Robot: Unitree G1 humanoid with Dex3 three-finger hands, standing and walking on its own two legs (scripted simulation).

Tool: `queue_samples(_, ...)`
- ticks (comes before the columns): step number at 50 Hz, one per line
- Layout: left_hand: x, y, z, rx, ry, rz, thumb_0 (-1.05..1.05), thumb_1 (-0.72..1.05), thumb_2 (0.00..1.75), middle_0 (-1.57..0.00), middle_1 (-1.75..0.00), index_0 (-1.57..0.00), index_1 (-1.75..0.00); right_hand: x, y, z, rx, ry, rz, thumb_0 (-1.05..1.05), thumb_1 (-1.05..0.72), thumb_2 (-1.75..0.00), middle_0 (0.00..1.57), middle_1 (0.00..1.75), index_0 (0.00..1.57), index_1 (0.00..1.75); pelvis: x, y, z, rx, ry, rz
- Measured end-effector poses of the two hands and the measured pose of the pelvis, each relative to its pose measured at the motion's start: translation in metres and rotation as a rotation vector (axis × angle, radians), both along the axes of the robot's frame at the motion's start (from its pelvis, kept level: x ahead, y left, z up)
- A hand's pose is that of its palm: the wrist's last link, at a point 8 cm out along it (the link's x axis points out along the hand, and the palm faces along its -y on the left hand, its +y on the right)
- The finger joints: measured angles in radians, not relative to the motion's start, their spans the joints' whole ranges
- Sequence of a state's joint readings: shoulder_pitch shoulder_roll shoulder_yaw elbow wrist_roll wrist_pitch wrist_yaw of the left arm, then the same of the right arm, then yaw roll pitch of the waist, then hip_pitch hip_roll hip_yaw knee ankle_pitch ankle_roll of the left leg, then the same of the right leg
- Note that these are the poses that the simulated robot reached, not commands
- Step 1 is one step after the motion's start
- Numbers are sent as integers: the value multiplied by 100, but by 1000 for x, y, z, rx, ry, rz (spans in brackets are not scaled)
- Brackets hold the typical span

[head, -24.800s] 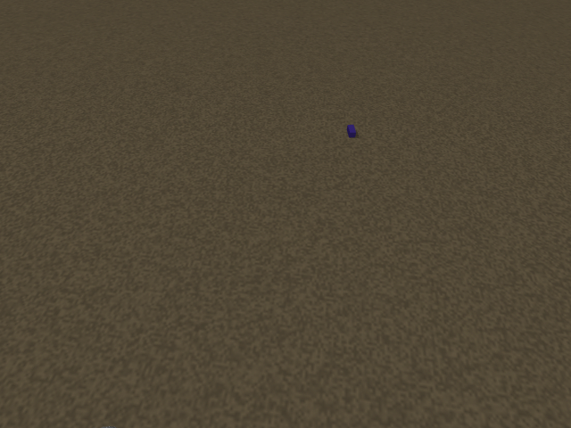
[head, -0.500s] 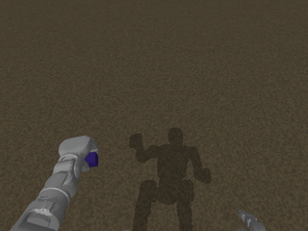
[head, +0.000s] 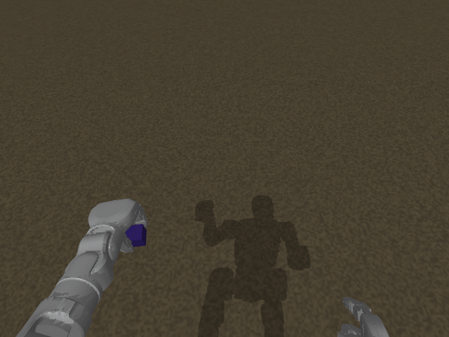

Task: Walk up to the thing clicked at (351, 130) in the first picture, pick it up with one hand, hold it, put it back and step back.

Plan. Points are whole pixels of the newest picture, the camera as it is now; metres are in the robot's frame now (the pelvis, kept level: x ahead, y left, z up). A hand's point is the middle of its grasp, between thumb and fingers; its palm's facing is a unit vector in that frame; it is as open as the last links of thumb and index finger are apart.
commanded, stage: hold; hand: left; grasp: from above
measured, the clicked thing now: (127, 236) +0.32 +0.23 -0.08
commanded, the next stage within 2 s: crouch in 1.08 s
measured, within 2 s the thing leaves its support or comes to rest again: neither
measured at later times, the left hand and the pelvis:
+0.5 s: hand (121, 240) +0.29 +0.22 -0.02, palm faces -0.42 -0.10 -0.90, open 6.4 cm; pelvis -0.01 +0.00 +0.01, yaw +0 degrees
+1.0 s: hand (119, 239) +0.29 +0.22 -0.02, palm faces -0.43 -0.10 -0.90, open 6.4 cm; pelvis -0.01 +0.00 +0.01, yaw +0 degrees
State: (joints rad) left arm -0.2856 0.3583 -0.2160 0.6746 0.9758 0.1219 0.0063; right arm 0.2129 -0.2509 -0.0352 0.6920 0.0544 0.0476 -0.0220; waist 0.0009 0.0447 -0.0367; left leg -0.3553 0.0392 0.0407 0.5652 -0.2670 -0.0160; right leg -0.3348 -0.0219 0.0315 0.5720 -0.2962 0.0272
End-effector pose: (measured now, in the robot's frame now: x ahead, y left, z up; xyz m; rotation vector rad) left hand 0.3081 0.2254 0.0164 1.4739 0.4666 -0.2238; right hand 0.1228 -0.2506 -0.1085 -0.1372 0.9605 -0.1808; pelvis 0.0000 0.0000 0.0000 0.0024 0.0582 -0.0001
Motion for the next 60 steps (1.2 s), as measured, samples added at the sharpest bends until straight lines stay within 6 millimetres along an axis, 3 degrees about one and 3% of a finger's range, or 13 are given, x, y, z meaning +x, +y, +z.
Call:
queue_samples(21, -13, -4, 16, -6, -8, -13, -1, 51, 0, -108, -4, -112, -1, 1, 0, 7, 6, -33, 5, 1, -90, -90, 20, 30, 19, 29, -9, -3, 5, 3, -35, -3)
queue_samples(33, -19, -3, 14, -13, 10, -23, -1, 51, 0, -108, -4, -111, -1, 4, 4, 10, 8, -50, 12, 1, -90, -90, 20, 30, 19, 29, -11, -2, 6, 3, -39, -6)
queue_samples(60, -14, 0, 16, -8, -8, -20, -1, 52, 0, -106, -6, -110, -3, 7, 4, 8, 8, -23, 9, 1, -90, -90, 20, 30, 19, 29, -5, -1, 7, 2, -36, -5)
